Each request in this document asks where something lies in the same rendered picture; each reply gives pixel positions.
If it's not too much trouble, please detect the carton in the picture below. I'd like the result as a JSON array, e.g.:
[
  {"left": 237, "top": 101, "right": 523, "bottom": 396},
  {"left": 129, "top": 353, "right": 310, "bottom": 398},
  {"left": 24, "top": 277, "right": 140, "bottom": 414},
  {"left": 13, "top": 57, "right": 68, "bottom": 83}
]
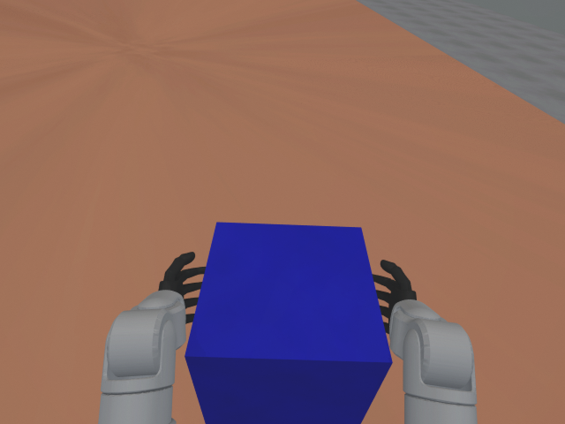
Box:
[{"left": 185, "top": 222, "right": 393, "bottom": 424}]

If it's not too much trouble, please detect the robot left forearm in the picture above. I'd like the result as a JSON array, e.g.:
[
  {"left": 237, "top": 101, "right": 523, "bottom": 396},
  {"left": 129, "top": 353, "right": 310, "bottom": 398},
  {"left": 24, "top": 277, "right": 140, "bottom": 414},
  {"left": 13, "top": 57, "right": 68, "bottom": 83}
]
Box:
[{"left": 98, "top": 290, "right": 186, "bottom": 424}]

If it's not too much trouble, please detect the robot right forearm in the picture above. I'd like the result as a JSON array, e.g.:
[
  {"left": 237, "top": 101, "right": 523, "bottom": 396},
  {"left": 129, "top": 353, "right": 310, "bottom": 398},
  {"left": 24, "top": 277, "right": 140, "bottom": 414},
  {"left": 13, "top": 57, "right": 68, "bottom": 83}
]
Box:
[{"left": 389, "top": 299, "right": 478, "bottom": 424}]

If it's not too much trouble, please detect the robot left hand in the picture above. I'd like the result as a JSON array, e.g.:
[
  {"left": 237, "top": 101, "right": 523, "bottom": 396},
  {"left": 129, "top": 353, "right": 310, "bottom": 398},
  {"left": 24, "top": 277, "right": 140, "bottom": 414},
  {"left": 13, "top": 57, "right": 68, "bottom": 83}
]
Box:
[{"left": 158, "top": 252, "right": 206, "bottom": 324}]

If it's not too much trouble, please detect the robot right hand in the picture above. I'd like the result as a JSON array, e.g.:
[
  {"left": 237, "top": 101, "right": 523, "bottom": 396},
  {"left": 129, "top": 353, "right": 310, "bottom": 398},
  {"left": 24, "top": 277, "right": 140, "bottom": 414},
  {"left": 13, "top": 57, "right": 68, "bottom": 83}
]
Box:
[{"left": 373, "top": 260, "right": 417, "bottom": 334}]

